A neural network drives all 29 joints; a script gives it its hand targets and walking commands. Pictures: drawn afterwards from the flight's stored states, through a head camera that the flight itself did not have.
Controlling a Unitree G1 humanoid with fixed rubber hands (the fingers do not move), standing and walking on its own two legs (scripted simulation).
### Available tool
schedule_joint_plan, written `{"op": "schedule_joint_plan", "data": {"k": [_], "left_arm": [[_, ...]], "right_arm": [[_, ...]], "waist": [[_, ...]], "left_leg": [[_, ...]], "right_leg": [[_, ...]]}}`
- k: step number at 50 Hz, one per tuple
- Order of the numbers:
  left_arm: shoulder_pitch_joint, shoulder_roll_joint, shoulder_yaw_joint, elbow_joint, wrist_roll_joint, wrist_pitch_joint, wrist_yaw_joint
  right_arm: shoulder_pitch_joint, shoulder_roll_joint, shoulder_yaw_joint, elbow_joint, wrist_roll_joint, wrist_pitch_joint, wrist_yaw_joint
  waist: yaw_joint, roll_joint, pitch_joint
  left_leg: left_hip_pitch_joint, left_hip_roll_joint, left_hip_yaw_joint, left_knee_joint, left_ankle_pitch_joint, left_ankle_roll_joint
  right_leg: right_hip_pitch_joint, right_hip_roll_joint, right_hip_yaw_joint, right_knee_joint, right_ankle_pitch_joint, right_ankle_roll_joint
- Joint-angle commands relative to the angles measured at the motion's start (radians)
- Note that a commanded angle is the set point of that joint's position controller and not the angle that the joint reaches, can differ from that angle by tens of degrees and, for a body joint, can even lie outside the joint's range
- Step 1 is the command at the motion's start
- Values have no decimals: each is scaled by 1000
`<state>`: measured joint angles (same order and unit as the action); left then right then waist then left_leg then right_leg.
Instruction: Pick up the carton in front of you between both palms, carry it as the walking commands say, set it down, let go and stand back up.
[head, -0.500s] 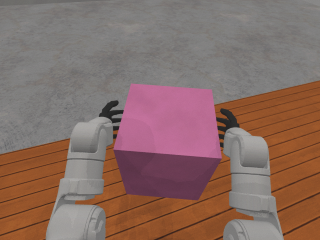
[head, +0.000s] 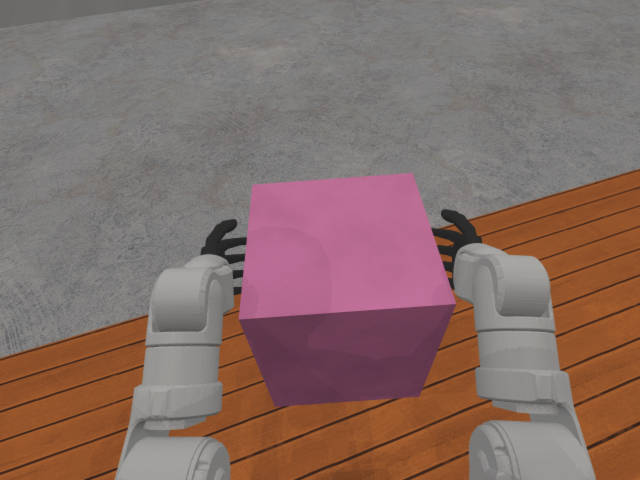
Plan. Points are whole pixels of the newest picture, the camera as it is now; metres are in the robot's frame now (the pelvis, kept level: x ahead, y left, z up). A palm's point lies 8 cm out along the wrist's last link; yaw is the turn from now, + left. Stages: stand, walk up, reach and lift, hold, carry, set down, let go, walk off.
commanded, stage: carry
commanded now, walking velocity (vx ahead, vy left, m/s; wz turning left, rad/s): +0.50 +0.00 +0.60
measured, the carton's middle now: (340, 296) +0.37 -0.02 +0.03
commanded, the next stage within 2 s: none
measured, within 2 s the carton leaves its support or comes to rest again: neither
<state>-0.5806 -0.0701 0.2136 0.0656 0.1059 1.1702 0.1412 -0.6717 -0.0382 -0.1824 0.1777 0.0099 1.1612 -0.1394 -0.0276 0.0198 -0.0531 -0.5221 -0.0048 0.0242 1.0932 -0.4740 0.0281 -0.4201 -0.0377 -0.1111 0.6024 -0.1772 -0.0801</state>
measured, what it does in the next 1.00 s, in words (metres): goes down: left foot 0.03 m lower, then right foot 0.03 m lower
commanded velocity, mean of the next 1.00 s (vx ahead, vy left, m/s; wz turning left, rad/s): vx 0.50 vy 0.00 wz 0.07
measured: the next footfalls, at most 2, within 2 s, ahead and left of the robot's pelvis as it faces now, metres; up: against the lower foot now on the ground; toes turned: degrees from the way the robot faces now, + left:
left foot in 0.30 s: +0.29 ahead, +0.12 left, -0.03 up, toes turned +14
right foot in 0.84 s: +0.62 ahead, +0.08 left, -0.07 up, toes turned +9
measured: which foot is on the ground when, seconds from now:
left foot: up 0.00-0.28, down 0.30-0.82, up 0.84-1.00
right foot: down 0.00-0.30, up 0.32-0.82, down 0.84-1.00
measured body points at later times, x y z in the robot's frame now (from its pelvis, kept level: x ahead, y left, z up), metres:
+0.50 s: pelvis +0.24 +0.07 -0.04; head +0.29 +0.09 +0.41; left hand +0.57 +0.29 +0.02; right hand +0.62 +0.00 +0.02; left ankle +0.26 +0.12 -0.76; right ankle +0.26 -0.08 -0.68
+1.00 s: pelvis +0.53 +0.10 -0.07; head +0.54 +0.09 +0.38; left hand +0.83 +0.33 +0.03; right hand +0.91 +0.04 +0.03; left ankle +0.45 +0.21 -0.71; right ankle +0.58 +0.07 -0.79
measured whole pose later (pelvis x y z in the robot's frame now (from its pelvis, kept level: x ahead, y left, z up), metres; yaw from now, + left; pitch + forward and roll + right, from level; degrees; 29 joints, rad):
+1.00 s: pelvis +0.53 +0.10 -0.07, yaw +13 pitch +4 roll +1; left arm -0.57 -0.03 0.20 0.12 0.07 1.22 0.12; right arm -0.63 0.00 -0.17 0.19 -0.04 1.20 -0.12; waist 0.02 0.00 -0.06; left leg -0.54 -0.01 0.00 1.19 -0.42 0.03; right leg -0.42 0.06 -0.11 0.56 -0.10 -0.15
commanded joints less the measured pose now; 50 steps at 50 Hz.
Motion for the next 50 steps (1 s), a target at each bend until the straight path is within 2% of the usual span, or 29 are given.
{"op": "schedule_joint_plan", "data": {"k": [1, 5, 8, 10, 12, 13, 14, 15, 16, 17, 18, 19, 20, 22, 25, 30, 33, 37, 39, 40, 41, 42, 43, 44, 45, 46, 47, 48, 50], "left_arm": [[-804, -1007, -672, -174, -476, -31, -240], [-840, -1031, -699, -228, -540, -14, -256], [-799, -1034, -704, -192, -542, -7, -271], [-790, -1035, -710, -160, -539, -9, -280], [-776, -1039, -713, -115, -538, -14, -289], [-776, -1046, -715, -90, -541, -16, -293], [-778, -1054, -720, -65, -543, -20, -297], [-776, -1052, -721, -43, -540, -27, -302], [-788, -1080, -718, -14, -547, -25, -306], [-754, -1080, -700, 8, -533, -21, -301], [-802, -1103, -715, -23, -542, -27, -298], [-853, -1121, -723, -62, -557, -34, -296], [-871, -1132, -726, -94, -559, -42, -290], [-860, -1142, -732, -141, -555, -49, -270], [-789, -1129, -741, -194, -534, -56, -237], [-676, -1044, -736, -240, -458, -65, -198], [-665, -976, -732, -265, -422, -60, -188], [-625, -886, -696, -222, -369, -30, -189], [-603, -850, -664, -167, -348, -11, -195], [-594, -840, -647, -137, -338, -4, -200], [-588, -827, -628, -112, -332, 2, -206], [-573, -813, -610, -83, -334, 8, -214], [-602, -787, -580, -47, -328, 13, -217], [-579, -812, -568, -6, -347, 16, -223], [-605, -871, -591, -18, -375, 11, -232], [-680, -925, -610, -48, -409, 8, -243], [-761, -980, -637, -77, -448, 6, -254], [-815, -1023, -662, -100, -482, 1, -263], [-868, -1073, -688, -140, -533, -8, -272]], "right_arm": [[-692, 1197, 649, -147, 405, -3, 249], [-659, 1161, 624, -202, 349, 4, 205], [-607, 1123, 607, -185, 300, 12, 191], [-573, 1103, 597, -158, 272, 14, 194], [-557, 1083, 577, -127, 248, 15, 202], [-535, 1075, 563, -98, 235, 13, 207], [-511, 1069, 546, -71, 221, 9, 212], [-495, 1057, 525, -55, 208, 5, 220], [-484, 1042, 500, -21, 194, 3, 224], [-466, 1011, 489, -4, 185, -8, 230], [-483, 1045, 502, -33, 194, -17, 237], [-548, 1081, 524, -94, 224, -24, 242], [-611, 1117, 558, -151, 262, -29, 245], [-697, 1174, 630, -249, 335, -37, 245], [-698, 1192, 691, -341, 384, -40, 239], [-636, 1152, 743, -394, 421, -40, 253], [-638, 1115, 757, -407, 437, -36, 262], [-585, 1064, 739, -325, 427, -17, 270], [-575, 1052, 721, -262, 419, -6, 275], [-576, 1052, 712, -226, 417, -1, 279], [-585, 1053, 704, -190, 414, 3, 281], [-613, 1051, 692, -164, 407, 7, 282], [-623, 1085, 672, -114, 406, 20, 281], [-615, 1078, 647, -105, 395, 24, 274], [-634, 1085, 640, -111, 384, 24, 269], [-656, 1118, 626, -109, 377, 20, 265], [-669, 1138, 614, -119, 368, 14, 261], [-679, 1157, 613, -137, 366, 9, 254], [-694, 1182, 622, -177, 365, 0, 237]], "waist": [[72, -176, -429], [85, -182, -426], [111, -172, -397], [124, -171, -374], [110, -187, -365], [79, -170, -382], [41, -129, -415], [23, -28, -455], [38, 154, -545], [-35, 249, -641], [-29, 202, -576], [-19, 144, -505], [-6, 69, -470], [8, 33, -475], [-1, 56, -492], [-42, 61, -491], [-61, 66, -461], [-89, 70, -404], [-56, 83, -399], [-14, 69, -414], [41, 42, -444], [58, -71, -491], [75, -245, -564], [97, -236, -625], [95, -157, -549], [74, -81, -484], [55, -53, -430], [45, -53, -411], [43, -89, -411]], "left_leg": [[-248, 41, -22, -48, 82, -21], [-229, 32, 13, -179, 242, -21], [-160, 5, 56, -376, 414, -2], [-67, -27, 97, -526, 507, 16], [56, -43, 111, -610, 555, 53], [169, -53, 129, -670, 605, 72], [345, -49, 141, -724, 681, 86], [577, 76, 0, -620, 787, 90], [898, 325, -279, -389, 1274, 150], [965, 387, -506, -524, 876, 300], [882, 350, -521, -605, 591, 279], [791, 305, -481, -620, 516, 248], [701, 285, -423, -625, 573, 231], [583, 268, -351, -645, 597, 216], [589, 235, -280, -634, 731, 210], [726, 202, -229, -583, 1015, 171], [753, 162, -189, -563, 1063, 144], [745, 126, -137, -518, 1040, 123], [656, 116, -92, -427, 1059, 91], [582, 106, -49, -328, 1048, 63], [439, 84, -7, -183, 907, 40], [196, 36, 17, -5, 384, 25], [-133, -79, -10, 227, -186, -32], [-253, -60, -65, 369, -174, -15], [-271, -20, -79, 317, -92, 16], [-251, 1, -71, 240, -14, 15], [-219, 19, -64, 165, 41, 6], [-163, 34, -62, 106, 74, -2], [-122, 37, -34, 33, 118, -15]], "right_leg": [[563, -264, 275, -149, 462, -77], [558, -250, 156, -147, 492, -69], [546, -218, 61, -113, 540, -32], [520, -199, 15, -78, 522, -6], [483, -204, -8, 4, 522, 8], [452, -190, -44, 105, 539, 31], [376, -158, -91, 266, 473, 60], [147, -128, -64, 465, 87, 84], [-153, -50, 1, 631, -500, 111], [-314, 29, 57, 800, -486, 127], [-386, -11, 106, 797, -415, 105], [-416, -28, 114, 780, -372, 95], [-402, -48, 118, 746, -329, 93], [-332, -71, 125, 673, -264, 91], [-352, -66, 106, 591, -186, 95], [-442, -22, 83, 400, -12, 73], [-404, 19, 56, 210, 125, 47], [-264, 79, -1, -71, 296, 17], [-53, 94, -24, -177, 353, -14], [102, 94, -45, -234, 399, -23], [310, 46, -5, -226, 446, -28], [551, -144, 193, -78, 781, -39], [841, -387, 535, 6, 926, -211], [861, -410, 695, -68, 460, -296], [722, -319, 665, -142, 182, -243], [604, -271, 587, -194, 101, -190], [495, -245, 520, -230, 113, -160], [407, -227, 473, -259, 95, -142], [353, -200, 399, -273, 147, -121]]}}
